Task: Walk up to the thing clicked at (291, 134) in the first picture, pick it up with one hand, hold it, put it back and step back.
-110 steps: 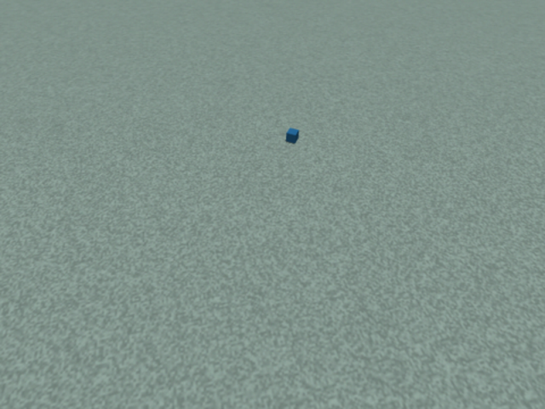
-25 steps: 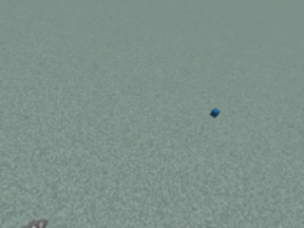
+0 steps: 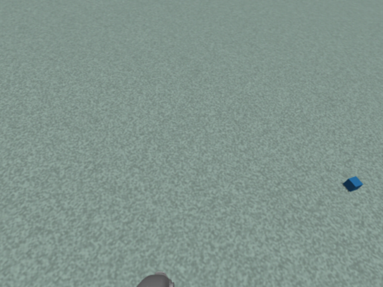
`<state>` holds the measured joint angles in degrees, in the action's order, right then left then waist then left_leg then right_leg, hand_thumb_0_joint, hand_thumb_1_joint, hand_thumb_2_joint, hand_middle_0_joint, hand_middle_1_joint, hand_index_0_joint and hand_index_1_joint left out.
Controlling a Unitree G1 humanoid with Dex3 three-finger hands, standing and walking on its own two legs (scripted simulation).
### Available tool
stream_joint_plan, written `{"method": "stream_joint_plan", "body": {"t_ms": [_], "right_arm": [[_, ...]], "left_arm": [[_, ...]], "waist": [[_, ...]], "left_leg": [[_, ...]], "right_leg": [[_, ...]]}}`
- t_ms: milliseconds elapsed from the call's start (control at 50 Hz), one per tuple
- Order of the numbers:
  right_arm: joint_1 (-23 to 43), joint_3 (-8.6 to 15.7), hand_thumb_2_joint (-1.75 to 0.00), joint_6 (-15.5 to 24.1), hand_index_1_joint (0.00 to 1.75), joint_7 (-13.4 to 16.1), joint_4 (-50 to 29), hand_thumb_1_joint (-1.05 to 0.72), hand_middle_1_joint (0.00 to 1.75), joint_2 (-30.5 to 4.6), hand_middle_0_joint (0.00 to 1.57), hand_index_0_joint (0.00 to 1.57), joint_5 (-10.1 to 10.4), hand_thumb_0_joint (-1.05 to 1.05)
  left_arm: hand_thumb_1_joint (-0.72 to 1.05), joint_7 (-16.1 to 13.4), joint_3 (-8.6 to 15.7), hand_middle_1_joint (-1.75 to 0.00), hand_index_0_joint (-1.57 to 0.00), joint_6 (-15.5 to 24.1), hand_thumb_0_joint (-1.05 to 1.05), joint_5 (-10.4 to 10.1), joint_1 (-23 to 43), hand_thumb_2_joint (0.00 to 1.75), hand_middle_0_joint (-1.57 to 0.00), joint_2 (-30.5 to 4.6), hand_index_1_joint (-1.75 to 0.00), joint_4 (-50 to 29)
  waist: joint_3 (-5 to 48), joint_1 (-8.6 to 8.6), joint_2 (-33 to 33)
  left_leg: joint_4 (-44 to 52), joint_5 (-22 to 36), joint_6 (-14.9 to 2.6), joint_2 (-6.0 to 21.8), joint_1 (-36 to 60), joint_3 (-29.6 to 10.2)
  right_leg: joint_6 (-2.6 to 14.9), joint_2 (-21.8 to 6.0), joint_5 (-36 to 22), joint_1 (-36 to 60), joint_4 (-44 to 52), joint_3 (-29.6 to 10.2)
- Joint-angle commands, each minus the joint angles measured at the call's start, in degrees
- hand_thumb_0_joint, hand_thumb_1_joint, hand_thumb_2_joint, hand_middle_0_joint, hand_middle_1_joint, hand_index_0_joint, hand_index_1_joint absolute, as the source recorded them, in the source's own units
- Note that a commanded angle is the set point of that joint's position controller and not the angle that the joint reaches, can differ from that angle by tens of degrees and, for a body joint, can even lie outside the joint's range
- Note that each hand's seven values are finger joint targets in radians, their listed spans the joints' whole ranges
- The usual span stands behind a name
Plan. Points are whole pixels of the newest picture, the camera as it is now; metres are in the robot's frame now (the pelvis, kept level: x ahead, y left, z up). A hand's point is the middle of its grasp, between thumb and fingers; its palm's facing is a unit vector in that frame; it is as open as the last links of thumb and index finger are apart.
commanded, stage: walk up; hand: left
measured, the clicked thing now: (352, 184) +0.98 -0.92 -0.73
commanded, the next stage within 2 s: none
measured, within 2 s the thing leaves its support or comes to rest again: neither
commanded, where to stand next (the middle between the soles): +0.75 -1.31 m, yaw +27 degrees
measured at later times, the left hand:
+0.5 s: hand (177, 241) +0.27 +0.07 -0.15, palm faces +0.12 -0.91 -0.39, open 7.3 cm
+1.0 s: hand (254, 228) +0.34 -0.13 -0.16, palm faces +0.21 -0.93 -0.29, open 7.4 cm
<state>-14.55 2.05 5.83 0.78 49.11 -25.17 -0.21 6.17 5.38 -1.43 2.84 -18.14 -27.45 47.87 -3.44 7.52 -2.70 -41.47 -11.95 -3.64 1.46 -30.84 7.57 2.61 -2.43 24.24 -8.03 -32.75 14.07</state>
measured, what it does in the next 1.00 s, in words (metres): steps to the right, turning left: left foot, then right foot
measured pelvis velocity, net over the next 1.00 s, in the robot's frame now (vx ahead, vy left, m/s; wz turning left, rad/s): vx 0.33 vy -0.41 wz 0.29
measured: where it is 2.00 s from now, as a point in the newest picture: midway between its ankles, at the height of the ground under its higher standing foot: (354, 245)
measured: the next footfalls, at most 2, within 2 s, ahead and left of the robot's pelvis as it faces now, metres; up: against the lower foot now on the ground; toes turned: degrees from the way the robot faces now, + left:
left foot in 0.04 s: +0.18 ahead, +0.08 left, +0.00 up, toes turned +6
right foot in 0.44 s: +0.32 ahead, -0.36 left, +0.00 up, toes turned +6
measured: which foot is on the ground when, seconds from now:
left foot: up 0.00-0.02, down 0.04-0.44, up 0.46-0.78, down 0.80-1.00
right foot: down 0.00-0.04, up 0.06-0.42, down 0.44-0.82, up 0.84-1.00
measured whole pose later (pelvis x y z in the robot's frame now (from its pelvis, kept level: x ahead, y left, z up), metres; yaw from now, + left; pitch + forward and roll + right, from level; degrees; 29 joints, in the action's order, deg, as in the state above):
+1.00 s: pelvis +0.33 -0.41 -0.01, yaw +17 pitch -1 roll +1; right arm -19.3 1.0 5.4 5.8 48.7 -25.9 -0.5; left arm 6.1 5.1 -5.6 3.1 -15.2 -25.7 40.9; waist -4.3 0.7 -7.0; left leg -41.4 -17.7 -1.3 3.8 -22.6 3.5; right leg -1.1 -2.1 23.8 -34.4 -71.1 -6.0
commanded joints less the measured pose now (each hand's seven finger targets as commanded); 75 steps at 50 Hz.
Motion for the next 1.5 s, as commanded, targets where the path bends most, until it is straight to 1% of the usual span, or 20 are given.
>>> {"method": "stream_joint_plan", "body": {"t_ms": [0,20,60,140,340,400,420,460,560,740,820,900,1040,1120,1140,1180,1280,1340,1400,1480], "right_arm": [[-23.83,7.14,-0.90,0.62,0.30,3.79,1.02,-0.90,0.30,-17.15,0.20,0.20,-0.23,0.00],[-24.85,8.56,-0.90,0.45,0.30,4.84,-0.34,-0.90,0.30,-22.36,0.20,0.20,-0.59,0.00],[-16.73,8.23,-0.90,0.48,0.30,5.76,-4.96,-0.90,0.30,-24.28,0.20,0.20,2.60,0.00],[-7.75,5.41,-0.90,1.53,0.30,5.07,-4.62,-0.90,0.30,-18.64,0.20,0.20,0.71,0.00],[-5.97,7.09,-0.90,1.85,0.30,4.28,-2.61,-0.90,0.30,-25.31,0.20,0.20,-1.60,0.00],[1.25,4.64,-0.90,0.18,0.30,5.38,-3.31,-0.90,0.30,-18.29,0.20,0.20,-2.19,0.00],[-3.03,1.98,-0.90,-0.11,0.30,5.80,-3.07,-0.90,0.30,-9.86,0.20,0.20,-1.21,0.00],[-4.88,3.76,-0.90,-0.48,0.30,7.19,-1.56,-0.90,0.30,-15.39,0.20,0.20,-0.07,0.00],[-12.55,4.06,-0.90,-0.48,0.30,5.23,6.77,-0.90,0.30,-16.36,0.20,0.20,0.37,0.00],[-18.74,3.18,-0.90,0.18,0.30,5.33,3.51,-0.90,0.30,-13.19,0.20,0.20,0.90,0.00],[-17.56,6.83,-0.90,-0.53,0.30,8.05,-2.16,-0.90,0.30,-23.97,0.20,0.20,1.76,0.00],[-9.06,4.14,-0.90,0.32,0.30,7.23,-2.08,-0.90,0.30,-18.03,0.20,0.20,0.70,0.00],[-6.36,6.16,-0.90,1.30,0.30,5.53,-1.72,-0.90,0.30,-25.21,0.20,0.20,-1.99,0.00],[-1.56,4.50,-0.90,-0.54,0.30,5.72,-0.76,-0.90,0.30,-20.48,0.20,0.20,-1.91,0.00],[-1.94,2.24,-0.90,-1.05,0.30,5.90,-1.15,-0.90,0.30,-13.86,0.20,0.20,-1.65,0.00],[-1.65,3.06,-0.90,-0.87,0.30,7.37,-1.75,-0.90,0.30,-15.15,0.20,0.20,-0.36,0.00],[-13.60,3.29,-0.90,0.15,0.30,5.86,6.75,-0.90,0.30,-15.56,0.20,0.20,1.17,0.00],[-21.69,3.63,-0.90,0.69,0.30,5.84,7.19,-0.90,0.30,-14.28,0.20,0.20,1.23,0.00],[-19.82,7.15,-0.90,0.89,0.30,7.82,0.96,-0.90,0.30,-25.59,0.20,0.20,-0.86,0.00],[-13.32,6.03,-0.90,0.59,0.30,7.77,0.05,-0.90,0.30,-21.02,0.20,0.20,0.40,0.00]], "left_arm": [[0.90,-0.66,1.49,-0.30,-0.20,1.81,0.00,-0.22,4.58,0.90,-0.20,-6.96,-0.30,-10.87],[0.90,-0.77,0.99,-0.30,-0.20,1.72,0.00,0.81,3.02,0.90,-0.20,-4.87,-0.30,-12.36],[0.90,-1.06,3.40,-0.30,-0.20,0.44,0.00,0.77,4.70,0.90,-0.20,-15.61,-0.30,-12.75],[0.90,-0.33,3.88,-0.30,-0.20,-0.44,0.00,0.41,0.44,0.90,-0.20,-13.32,-0.30,-9.10],[0.90,1.97,5.25,-0.30,-0.20,-1.74,0.00,0.15,8.53,0.90,-0.20,-10.97,-0.30,-12.46],[0.90,0.57,7.46,-0.30,-0.20,-0.83,0.00,0.26,-11.66,0.90,-0.20,-12.93,-0.30,-5.13],[0.90,-0.27,8.04,-0.30,-0.20,-0.17,0.00,1.75,-14.42,0.90,-0.20,-18.00,-0.30,-5.01],[0.90,-1.82,7.83,-0.30,-0.20,0.51,0.00,-0.73,3.97,0.90,-0.20,-22.07,-0.30,-11.21],[0.90,-2.36,4.96,-0.30,-0.20,1.03,0.00,-0.60,6.93,0.90,-0.20,-11.91,-0.30,-9.10],[0.90,-1.82,2.62,-0.30,-0.20,-0.28,0.00,0.79,7.74,0.90,-0.20,-7.28,-0.30,-13.89],[0.90,-2.34,3.77,-0.30,-0.20,-1.61,0.00,1.62,3.83,0.90,-0.20,-12.31,-0.30,-15.40],[0.90,-1.55,4.50,-0.30,-0.20,-2.25,0.00,0.39,3.18,0.90,-0.20,-11.03,-0.30,-12.84],[0.90,1.06,4.48,-0.30,-0.20,-3.13,0.00,-0.02,6.39,0.90,-0.20,-9.46,-0.30,-12.68],[0.90,-0.30,6.25,-0.30,-0.20,-2.69,0.00,0.64,-7.94,0.90,-0.20,-10.73,-0.30,-6.43],[0.90,-0.99,7.05,-0.30,-0.20,-1.96,0.00,1.83,-12.00,0.90,-0.20,-14.74,-0.30,-5.90],[0.90,-2.28,7.40,-0.30,-0.20,-0.81,0.00,-0.30,2.26,0.90,-0.20,-21.23,-0.30,-11.04],[0.90,-2.78,4.16,-0.30,-0.20,-1.22,0.00,0.34,7.95,0.90,-0.20,-12.51,-0.30,-10.99],[0.90,-2.31,2.14,-0.30,-0.20,-2.01,0.00,0.23,12.77,0.90,-0.20,-10.37,-0.30,-13.38],[0.90,-2.61,1.04,-0.30,-0.20,-3.08,0.00,-0.20,6.12,0.90,-0.20,-8.32,-0.30,-14.11],[0.90,-2.51,3.35,-0.30,-0.20,-3.07,0.00,-0.02,7.04,0.90,-0.20,-12.57,-0.30,-11.98]], "waist": [[12.25,-13.73,5.47],[12.89,-12.83,14.65],[8.57,-11.68,2.31],[1.59,-5.58,5.51],[1.51,-6.60,16.69],[9.85,6.46,0.00],[7.13,7.79,-18.89],[4.70,-2.99,-13.86],[-0.60,-6.84,-9.55],[4.36,-9.47,-1.29],[9.93,-11.78,4.29],[3.08,-6.86,1.54],[1.93,-8.40,14.32],[7.19,1.22,3.54],[5.18,4.49,-12.55],[2.25,-3.23,-13.53],[2.19,-7.84,-11.55],[3.98,-11.91,-8.64],[6.16,-10.76,5.75],[1.77,-8.45,4.66]], "left_leg": [[10.62,0.62,-5.17,4.53,41.02,-12.66],[13.76,-9.18,-8.55,18.86,47.65,-37.49],[24.93,-25.55,-16.01,28.14,34.03,-57.47],[20.15,-14.12,-10.24,15.46,10.09,-27.01],[17.94,-24.01,-8.89,12.67,1.42,-24.98],[-13.91,-13.45,-3.47,3.57,-14.18,-9.14],[-32.61,-24.93,-0.63,-5.20,-27.57,-6.41],[-38.04,-17.23,-0.28,1.61,-22.55,-12.00],[-21.79,-10.76,0.56,1.19,-9.53,-8.06],[7.87,4.91,-2.20,-0.60,19.57,-2.48],[21.27,-4.70,-20.18,33.63,32.41,-54.31],[15.67,2.58,-11.15,18.26,13.22,-22.56],[16.68,-21.30,-9.43,13.91,2.67,-17.43],[-5.36,-15.54,-3.48,7.52,-9.29,-6.10],[-24.78,-19.51,-0.93,1.60,-19.36,0.19],[-30.41,-22.19,0.30,2.34,-20.19,-8.07],[-13.81,-14.66,-0.66,1.61,-0.90,-3.66],[4.83,1.25,-0.70,-0.43,17.05,-3.19],[22.54,-6.14,-7.87,27.82,27.62,-49.46],[16.30,-5.90,-10.90,19.92,15.36,-29.85]], "right_leg": [[4.00,-4.22,-23.47,-23.53,-20.34,-5.00],[1.41,1.60,7.52,-38.24,-32.64,-7.80],[-2.53,-2.49,4.81,-40.97,-44.10,-22.00],[-2.41,-7.62,-1.15,-29.88,-36.49,-20.70],[-2.92,-5.34,-2.08,-23.67,-21.51,-15.26],[-3.02,-0.26,-3.86,8.66,-3.06,-11.85],[-1.91,-9.92,6.57,8.60,6.80,-28.78],[5.43,-20.24,24.91,-2.88,23.95,-51.61],[7.79,-9.75,2.62,-7.90,13.49,-25.40],[5.43,-8.55,-28.71,-11.52,0.70,-14.39],[-6.32,0.74,10.08,-39.48,-45.08,-23.40],[-3.52,-1.50,-0.55,-30.41,-42.45,-24.54],[-3.31,-3.52,0.05,-22.48,-22.66,-15.86],[-2.33,2.35,-3.86,1.21,-4.05,-9.73],[0.09,-3.99,3.42,2.41,5.61,-21.33],[11.98,-18.14,4.63,-5.00,19.60,-51.18],[13.72,-9.72,-16.26,-10.49,5.64,-27.31],[11.20,-6.96,-20.42,-17.49,-2.09,-20.47],[-0.17,1.88,6.01,-35.33,-31.08,-21.01],[-1.02,-1.43,0.78,-32.75,-38.34,-26.05]]}}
